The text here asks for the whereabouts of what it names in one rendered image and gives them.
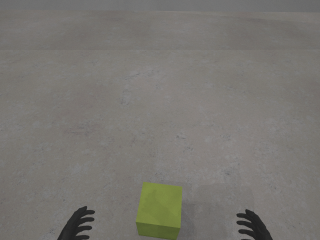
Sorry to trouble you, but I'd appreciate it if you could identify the left robot hand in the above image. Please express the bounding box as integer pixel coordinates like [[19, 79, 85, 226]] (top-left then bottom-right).
[[57, 206, 95, 240]]

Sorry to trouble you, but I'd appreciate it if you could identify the carton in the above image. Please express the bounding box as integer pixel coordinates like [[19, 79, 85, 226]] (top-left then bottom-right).
[[136, 182, 183, 240]]

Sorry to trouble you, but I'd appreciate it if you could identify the right robot hand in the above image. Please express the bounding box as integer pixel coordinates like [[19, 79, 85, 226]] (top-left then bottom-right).
[[236, 209, 273, 240]]

